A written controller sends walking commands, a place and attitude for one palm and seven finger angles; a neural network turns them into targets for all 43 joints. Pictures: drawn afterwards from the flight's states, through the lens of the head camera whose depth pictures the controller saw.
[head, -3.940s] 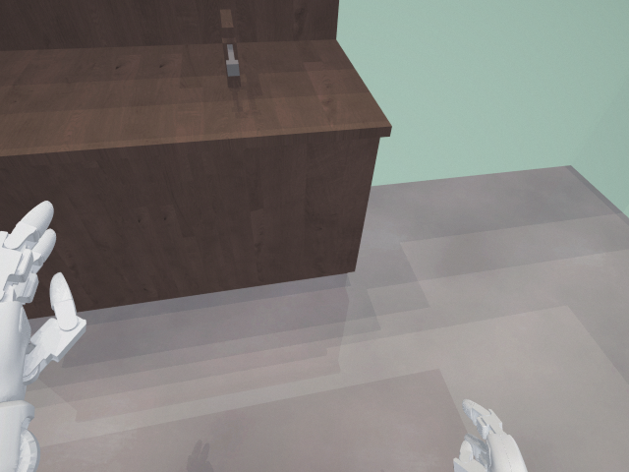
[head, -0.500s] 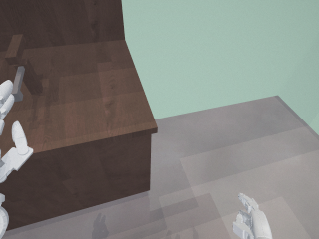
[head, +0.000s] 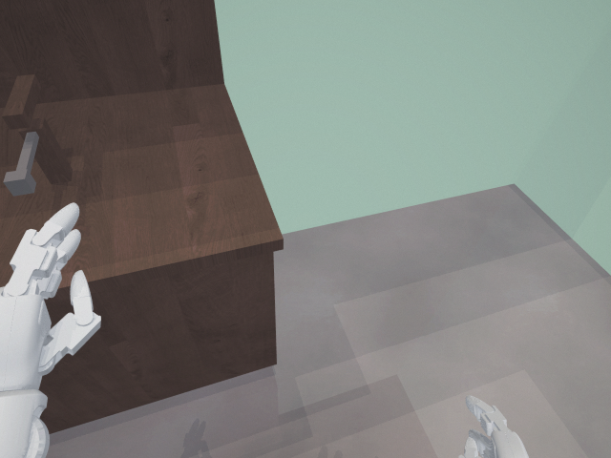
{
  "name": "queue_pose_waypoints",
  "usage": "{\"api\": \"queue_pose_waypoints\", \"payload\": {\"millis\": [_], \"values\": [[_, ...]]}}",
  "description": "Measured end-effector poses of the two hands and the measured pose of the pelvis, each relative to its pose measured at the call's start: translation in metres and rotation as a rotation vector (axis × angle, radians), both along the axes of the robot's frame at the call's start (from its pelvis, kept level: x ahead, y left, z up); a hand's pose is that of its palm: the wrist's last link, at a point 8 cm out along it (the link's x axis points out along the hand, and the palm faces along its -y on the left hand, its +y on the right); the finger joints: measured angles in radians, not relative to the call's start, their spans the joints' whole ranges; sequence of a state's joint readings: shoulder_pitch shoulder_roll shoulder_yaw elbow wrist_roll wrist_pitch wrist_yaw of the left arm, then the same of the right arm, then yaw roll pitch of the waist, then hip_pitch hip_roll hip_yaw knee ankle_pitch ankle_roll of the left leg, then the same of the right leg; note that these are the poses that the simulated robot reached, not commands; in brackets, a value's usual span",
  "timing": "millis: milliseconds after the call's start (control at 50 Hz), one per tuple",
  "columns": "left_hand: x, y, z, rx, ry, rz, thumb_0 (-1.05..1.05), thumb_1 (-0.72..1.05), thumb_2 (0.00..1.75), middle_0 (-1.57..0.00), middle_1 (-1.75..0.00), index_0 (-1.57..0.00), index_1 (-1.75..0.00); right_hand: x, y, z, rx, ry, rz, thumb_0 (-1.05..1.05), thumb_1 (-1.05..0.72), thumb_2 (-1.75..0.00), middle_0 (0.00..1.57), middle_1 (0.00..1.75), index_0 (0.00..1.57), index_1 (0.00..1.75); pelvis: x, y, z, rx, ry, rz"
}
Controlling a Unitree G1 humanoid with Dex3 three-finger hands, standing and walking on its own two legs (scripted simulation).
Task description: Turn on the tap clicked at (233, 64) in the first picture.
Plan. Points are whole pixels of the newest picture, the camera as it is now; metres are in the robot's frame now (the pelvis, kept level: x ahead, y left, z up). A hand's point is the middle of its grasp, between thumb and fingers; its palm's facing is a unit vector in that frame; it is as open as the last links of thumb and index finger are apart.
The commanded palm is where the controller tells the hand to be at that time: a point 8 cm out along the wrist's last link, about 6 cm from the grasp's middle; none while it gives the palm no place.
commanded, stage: come to a stop and stand still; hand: left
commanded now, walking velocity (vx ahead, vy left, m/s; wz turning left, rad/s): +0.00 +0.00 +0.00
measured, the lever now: (20, 182) +0.44 +0.48 +0.08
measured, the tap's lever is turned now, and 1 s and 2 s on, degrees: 0 0 0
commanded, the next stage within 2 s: look again from close up in 0.88 s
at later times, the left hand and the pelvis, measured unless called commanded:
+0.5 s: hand (41, 268) +0.25 +0.30 +0.16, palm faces +0.40 -0.84 -0.36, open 7.4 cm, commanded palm +0.19 +0.33 +0.18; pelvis +0.04 +0.04 +0.01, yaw +1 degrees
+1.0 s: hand (57, 255) +0.26 +0.29 +0.16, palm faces +0.39 -0.85 -0.35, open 7.4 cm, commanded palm +0.21 +0.32 +0.18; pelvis +0.05 +0.04 +0.01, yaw +1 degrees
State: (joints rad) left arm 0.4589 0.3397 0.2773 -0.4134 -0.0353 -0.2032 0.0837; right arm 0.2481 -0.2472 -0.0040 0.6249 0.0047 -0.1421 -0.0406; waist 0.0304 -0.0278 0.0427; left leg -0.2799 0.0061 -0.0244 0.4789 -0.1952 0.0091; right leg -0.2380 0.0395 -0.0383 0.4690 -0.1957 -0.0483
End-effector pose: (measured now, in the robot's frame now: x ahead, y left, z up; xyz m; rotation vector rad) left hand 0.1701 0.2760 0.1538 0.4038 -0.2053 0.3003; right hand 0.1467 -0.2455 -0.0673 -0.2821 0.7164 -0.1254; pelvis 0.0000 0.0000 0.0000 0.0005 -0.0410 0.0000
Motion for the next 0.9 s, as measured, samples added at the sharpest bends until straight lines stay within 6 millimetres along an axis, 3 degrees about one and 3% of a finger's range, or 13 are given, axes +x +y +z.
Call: {"api": "queue_pose_waypoints", "payload": {"millis": [100,220,380,480,600,700,900], "values": [[0.010,0.023,0.012,0.017,-0.093,0.005,0.02,0.89,0.90,-0.22,-0.30,-0.22,-0.30,-0.001,0.007,0.015,-0.047,-0.015,-0.008,0.01,-0.91,-0.90,0.20,0.30,0.20,0.30,0.002,0.008,0.002,-0.023,-0.008,0.003],[0.020,0.043,0.032,0.054,-0.177,0.012,0.01,0.89,0.90,-0.21,-0.30,-0.21,-0.30,0.011,0.036,0.018,-0.012,-0.034,0.022,0.01,-0.91,-0.90,0.20,0.30,0.20,0.30,0.006,0.025,0.004,-0.028,0.006,0.001],[0.028,0.055,0.015,0.046,-0.053,0.020,0.01,0.89,0.90,-0.21,-0.30,-0.21,-0.30,0.038,0.082,0.007,0.071,-0.014,0.082,0.01,-0.91,-0.90,0.21,0.30,0.20,0.30,0.024,0.040,0.006,-0.018,0.034,0.005],[0.035,0.063,0.016,0.036,-0.053,0.058,0.01,0.89,0.90,-0.21,-0.30,-0.21,-0.30,0.058,0.098,0.004,0.082,0.001,0.128,0.01,-0.90,-0.90,0.21,0.30,0.20,0.30,0.036,0.044,0.007,-0.020,0.039,0.015],[0.049,0.063,0.028,0.030,-0.108,0.060,0.02,0.89,0.90,-0.21,-0.30,-0.21,-0.30,0.084,0.098,0.010,0.075,-0.026,0.137,0.01,-0.90,-0.90,0.21,0.30,0.21,0.30,0.047,0.046,0.008,-0.020,0.044,0.018],[0.059,0.060,0.026,0.024,-0.081,0.045,0.01,0.89,0.90,-0.21,-0.30,-0.21,-0.30,0.097,0.089,0.016,0.067,-0.053,0.102,0.01,-0.90,-0.90,0.21,0.30,0.21,0.30,0.054,0.046,0.008,-0.021,0.051,0.013],[0.057,0.058,0.017,0.006,-0.026,0.053,0.01,0.89,0.90,-0.21,-0.30,-0.21,-0.30,0.090,0.067,0.016,0.028,-0.018,0.050,0.01,-0.91,-0.90,0.21,0.30,0.20,0.30,0.057,0.041,0.009,-0.022,0.051,0.015]]}}
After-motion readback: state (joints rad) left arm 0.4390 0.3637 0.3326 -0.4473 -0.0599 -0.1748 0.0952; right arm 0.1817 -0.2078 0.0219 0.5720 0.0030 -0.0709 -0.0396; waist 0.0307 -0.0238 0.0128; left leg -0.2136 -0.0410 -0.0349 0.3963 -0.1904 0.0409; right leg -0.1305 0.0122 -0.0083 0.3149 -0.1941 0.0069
